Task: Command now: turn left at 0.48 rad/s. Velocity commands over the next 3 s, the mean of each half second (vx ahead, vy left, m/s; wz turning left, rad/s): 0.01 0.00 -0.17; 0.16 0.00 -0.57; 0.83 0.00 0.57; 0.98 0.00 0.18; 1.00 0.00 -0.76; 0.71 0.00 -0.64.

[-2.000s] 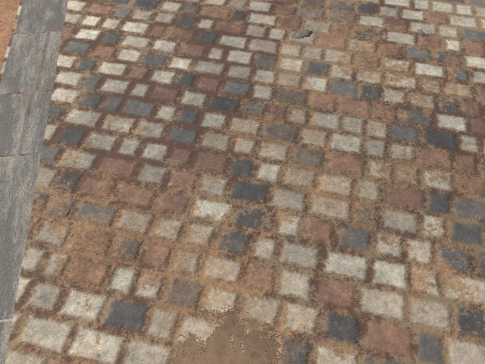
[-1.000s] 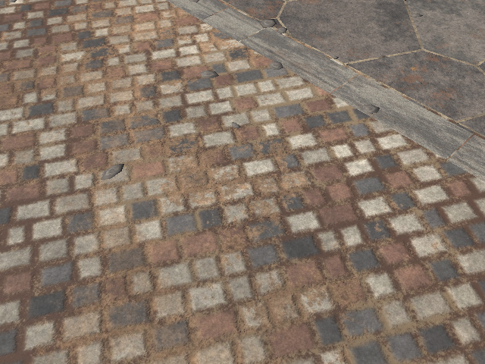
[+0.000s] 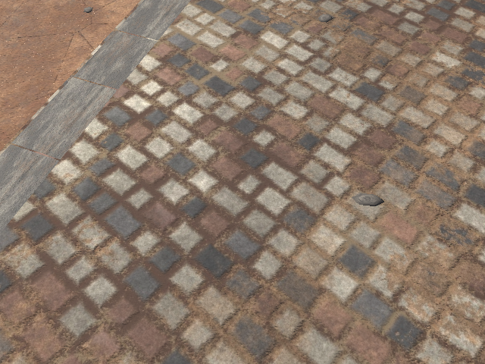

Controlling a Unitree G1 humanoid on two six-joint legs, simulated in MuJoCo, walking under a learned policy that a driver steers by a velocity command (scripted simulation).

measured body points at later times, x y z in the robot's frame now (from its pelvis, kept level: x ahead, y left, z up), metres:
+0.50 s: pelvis +0.00 +0.02 +0.00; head +0.03 +0.01 +0.45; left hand +0.16 +0.28 -0.11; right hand +0.13 -0.26 -0.10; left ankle -0.01 +0.13 -0.74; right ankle -0.03 -0.10 -0.71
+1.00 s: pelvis +0.04 -0.03 +0.01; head +0.04 -0.05 +0.46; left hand +0.28 +0.15 -0.07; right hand +0.06 -0.35 -0.09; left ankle +0.16 +0.09 -0.70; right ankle -0.04 -0.10 -0.74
